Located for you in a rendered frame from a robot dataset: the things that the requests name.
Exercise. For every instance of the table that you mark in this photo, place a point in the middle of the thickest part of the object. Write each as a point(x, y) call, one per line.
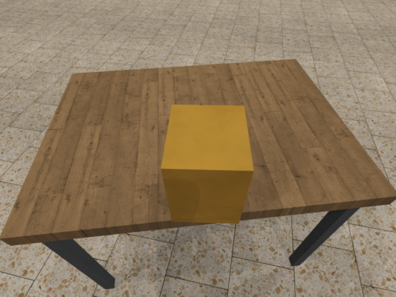
point(98, 169)

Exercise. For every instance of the carton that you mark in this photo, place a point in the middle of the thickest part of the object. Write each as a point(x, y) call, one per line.
point(207, 163)

